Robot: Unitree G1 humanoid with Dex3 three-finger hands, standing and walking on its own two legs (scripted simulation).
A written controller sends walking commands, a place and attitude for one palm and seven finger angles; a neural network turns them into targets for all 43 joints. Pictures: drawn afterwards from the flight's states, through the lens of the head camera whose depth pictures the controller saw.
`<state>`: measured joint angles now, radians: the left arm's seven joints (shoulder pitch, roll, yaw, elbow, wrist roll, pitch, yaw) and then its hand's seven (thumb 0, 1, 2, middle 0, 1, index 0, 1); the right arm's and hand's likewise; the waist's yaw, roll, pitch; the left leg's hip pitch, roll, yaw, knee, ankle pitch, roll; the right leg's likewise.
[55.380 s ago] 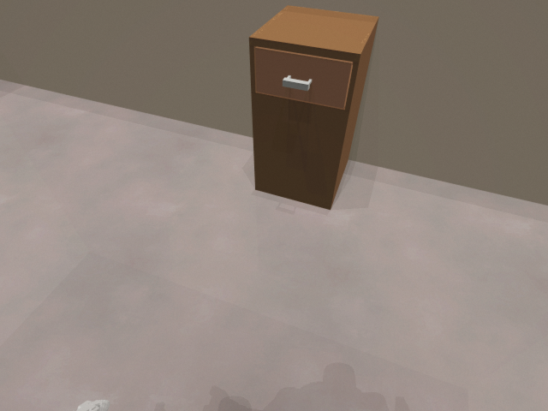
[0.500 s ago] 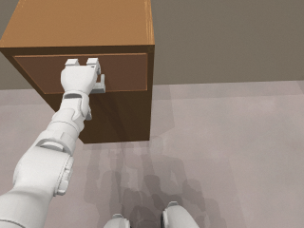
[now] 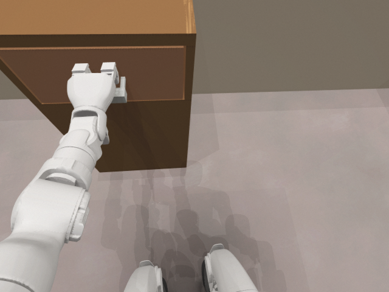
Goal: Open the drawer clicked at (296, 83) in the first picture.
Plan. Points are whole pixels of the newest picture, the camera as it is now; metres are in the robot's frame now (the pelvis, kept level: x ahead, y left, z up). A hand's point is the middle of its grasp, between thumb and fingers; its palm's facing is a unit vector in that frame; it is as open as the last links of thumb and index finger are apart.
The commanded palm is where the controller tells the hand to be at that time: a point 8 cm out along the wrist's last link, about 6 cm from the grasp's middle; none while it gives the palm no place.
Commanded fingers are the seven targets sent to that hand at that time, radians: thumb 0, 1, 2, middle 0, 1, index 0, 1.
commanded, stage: lower the fingers behind the handle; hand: left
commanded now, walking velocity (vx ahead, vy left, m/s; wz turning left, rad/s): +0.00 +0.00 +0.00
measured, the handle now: (104, 88) +0.58 +0.14 -0.02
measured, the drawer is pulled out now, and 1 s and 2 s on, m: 0.00 0.00 0.00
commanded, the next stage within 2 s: lift the fingers back up to retry in 0.76 s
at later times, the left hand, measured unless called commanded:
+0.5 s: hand (103, 105) +0.53 +0.14 -0.01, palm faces +0.01 +0.02 -1.00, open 13.8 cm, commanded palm +0.51 +0.14 +0.01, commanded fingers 0.00 -0.50 0.30 -0.30 -1.20 -0.30 -1.20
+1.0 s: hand (102, 105) +0.53 +0.14 -0.01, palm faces -0.03 +0.00 -1.00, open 13.8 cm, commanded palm +0.51 +0.15 +0.04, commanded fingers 0.00 -0.50 0.30 -0.30 -1.20 -0.30 -1.20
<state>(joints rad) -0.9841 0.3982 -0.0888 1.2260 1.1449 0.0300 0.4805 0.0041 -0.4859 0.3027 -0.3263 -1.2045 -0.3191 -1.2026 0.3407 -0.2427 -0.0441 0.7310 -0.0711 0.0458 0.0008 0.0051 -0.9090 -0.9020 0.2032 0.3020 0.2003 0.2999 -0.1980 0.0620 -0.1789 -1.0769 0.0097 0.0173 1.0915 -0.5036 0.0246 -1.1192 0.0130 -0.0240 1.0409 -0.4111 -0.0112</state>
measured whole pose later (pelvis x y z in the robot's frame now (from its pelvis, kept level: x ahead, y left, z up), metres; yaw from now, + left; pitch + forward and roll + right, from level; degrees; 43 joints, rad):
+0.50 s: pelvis -0.02 +0.00 -0.02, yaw +0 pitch +29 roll -1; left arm -1.06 0.41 -0.11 1.24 1.14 0.06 0.47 0.00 -0.49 0.30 -0.33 -1.24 -0.30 -1.26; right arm 0.32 -0.25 -0.03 0.72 -0.06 0.03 0.00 0.00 -0.91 -0.90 0.20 0.30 0.20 0.30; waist -0.21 0.06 -0.19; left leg -1.19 0.01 0.01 1.19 -0.52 0.02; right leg -1.23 0.01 -0.03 1.14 -0.43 -0.01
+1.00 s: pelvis -0.03 +0.00 -0.03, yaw +0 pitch +29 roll -1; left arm -1.08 0.47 -0.08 1.21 1.12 0.05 0.39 0.00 -0.49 0.30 -0.31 -1.23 -0.31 -1.22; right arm 0.35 -0.25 -0.01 0.71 -0.04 0.02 -0.02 0.01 -0.91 -0.90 0.20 0.30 0.20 0.30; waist -0.23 0.07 -0.16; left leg -1.22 0.01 0.02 1.21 -0.50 0.03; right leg -1.26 0.02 -0.03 1.15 -0.40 -0.01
